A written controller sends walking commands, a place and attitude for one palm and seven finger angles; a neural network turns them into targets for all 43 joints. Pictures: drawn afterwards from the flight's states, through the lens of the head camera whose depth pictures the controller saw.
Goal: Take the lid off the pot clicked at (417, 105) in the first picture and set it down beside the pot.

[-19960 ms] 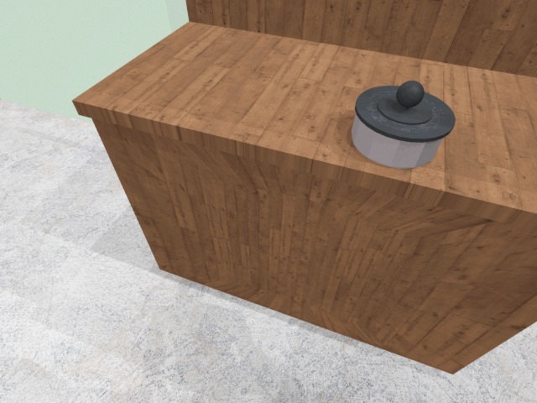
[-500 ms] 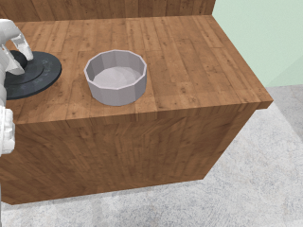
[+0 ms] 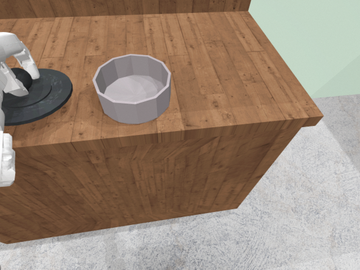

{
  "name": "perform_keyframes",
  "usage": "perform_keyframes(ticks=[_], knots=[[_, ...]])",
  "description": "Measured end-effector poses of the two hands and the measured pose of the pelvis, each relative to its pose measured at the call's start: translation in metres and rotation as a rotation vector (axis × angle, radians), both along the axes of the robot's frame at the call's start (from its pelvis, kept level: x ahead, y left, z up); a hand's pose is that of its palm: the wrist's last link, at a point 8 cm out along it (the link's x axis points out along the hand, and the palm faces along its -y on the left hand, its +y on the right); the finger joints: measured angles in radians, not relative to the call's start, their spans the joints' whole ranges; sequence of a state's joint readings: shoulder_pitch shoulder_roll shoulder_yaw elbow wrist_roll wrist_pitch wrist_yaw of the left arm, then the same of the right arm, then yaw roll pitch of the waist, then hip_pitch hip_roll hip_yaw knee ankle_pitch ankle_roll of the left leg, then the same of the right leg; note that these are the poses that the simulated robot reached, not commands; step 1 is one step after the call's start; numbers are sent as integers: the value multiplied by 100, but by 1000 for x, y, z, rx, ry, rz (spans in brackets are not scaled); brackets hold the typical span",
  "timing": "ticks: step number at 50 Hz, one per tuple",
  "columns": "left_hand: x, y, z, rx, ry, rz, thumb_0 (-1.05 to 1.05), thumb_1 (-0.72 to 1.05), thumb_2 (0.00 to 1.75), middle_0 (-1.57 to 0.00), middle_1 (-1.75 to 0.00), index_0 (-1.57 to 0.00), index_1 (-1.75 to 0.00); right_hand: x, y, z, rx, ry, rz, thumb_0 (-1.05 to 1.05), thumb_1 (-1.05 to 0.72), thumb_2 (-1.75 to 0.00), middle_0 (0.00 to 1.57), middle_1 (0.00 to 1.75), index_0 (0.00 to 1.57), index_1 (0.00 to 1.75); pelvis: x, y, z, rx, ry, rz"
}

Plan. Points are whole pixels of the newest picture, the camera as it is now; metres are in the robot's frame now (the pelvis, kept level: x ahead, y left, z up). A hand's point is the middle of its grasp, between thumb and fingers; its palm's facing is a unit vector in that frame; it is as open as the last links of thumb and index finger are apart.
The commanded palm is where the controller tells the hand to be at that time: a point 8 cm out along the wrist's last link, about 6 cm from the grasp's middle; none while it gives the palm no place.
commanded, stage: lower the lid onto the table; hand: left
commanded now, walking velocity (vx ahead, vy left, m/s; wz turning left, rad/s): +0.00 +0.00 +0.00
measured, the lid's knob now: (18, 79) +0.49 +0.31 +0.16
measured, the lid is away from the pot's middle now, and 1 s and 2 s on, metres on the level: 0.23 0.24 0.24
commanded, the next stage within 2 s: open the fingers wide in 0.54 s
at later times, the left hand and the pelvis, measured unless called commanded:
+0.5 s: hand (14, 91) +0.47 +0.31 +0.15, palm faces -0.44 -0.22 -0.87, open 7.6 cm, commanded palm +0.50 +0.32 +0.21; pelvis +0.00 +0.00 -0.01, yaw +0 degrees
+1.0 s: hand (18, 96) +0.47 +0.31 +0.13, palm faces -0.37 -0.11 -0.92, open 7.4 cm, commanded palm +0.48 +0.31 +0.20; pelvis -0.01 +0.01 -0.01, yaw -1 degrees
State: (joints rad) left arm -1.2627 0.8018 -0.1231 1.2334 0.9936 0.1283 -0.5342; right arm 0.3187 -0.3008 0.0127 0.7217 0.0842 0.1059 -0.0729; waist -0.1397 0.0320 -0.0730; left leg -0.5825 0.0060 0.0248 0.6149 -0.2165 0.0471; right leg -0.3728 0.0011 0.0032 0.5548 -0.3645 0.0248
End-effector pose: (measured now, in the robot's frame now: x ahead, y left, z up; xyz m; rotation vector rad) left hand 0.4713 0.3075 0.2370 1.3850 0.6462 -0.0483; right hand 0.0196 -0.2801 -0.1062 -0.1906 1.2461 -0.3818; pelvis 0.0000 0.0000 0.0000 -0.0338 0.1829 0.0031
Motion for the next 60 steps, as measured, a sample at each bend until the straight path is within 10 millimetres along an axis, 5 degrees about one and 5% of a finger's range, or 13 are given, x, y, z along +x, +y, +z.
perform_keyframes(ticks=[33,38,60], knots=[[6,16,-37,-9,48,-32,0,26,68,-69,-101,-65,-100,-27,4,-2,-33,82,-36,1,-91,-89,20,30,20,30,-4,7,-8,-17,44,-6],[3,7,-42,73,-15,-158,-1,28,71,-68,-100,-63,-100,-32,9,-7,-10,111,-56,1,-91,-89,20,30,20,30,-4,9,-10,-14,45,-18],[-2,7,-44,57,-44,-156,0,27,82,-64,-90,-61,-89,-3,12,-3,-19,39,-9,1,-91,-89,20,30,20,30,-9,11,-8,-17,33,-8]])
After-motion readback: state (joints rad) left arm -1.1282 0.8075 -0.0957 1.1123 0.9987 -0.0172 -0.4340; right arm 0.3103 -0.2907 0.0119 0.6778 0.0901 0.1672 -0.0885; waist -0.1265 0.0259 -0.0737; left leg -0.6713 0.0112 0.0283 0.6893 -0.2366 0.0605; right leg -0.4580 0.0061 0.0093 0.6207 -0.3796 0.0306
